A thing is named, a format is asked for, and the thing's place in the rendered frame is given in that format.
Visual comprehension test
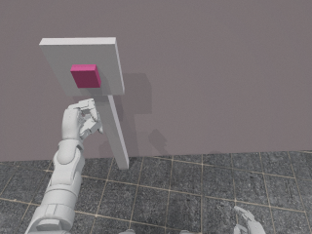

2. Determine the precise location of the robot left forearm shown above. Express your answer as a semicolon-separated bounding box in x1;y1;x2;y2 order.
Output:
24;138;85;234

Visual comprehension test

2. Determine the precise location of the left robot hand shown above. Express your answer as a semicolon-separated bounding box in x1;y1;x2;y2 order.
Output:
61;98;104;143

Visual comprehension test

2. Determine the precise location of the panel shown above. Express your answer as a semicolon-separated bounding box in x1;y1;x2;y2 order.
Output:
39;37;130;170

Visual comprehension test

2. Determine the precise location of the button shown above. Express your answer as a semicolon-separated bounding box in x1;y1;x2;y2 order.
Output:
70;64;101;89

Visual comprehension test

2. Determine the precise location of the right robot hand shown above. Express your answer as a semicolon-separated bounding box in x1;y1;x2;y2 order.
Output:
233;206;266;234

